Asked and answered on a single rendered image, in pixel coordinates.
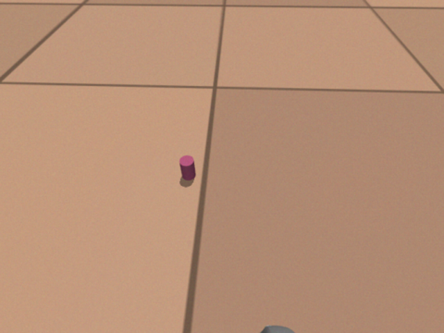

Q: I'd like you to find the can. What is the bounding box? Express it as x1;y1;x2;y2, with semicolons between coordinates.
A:
180;155;196;180

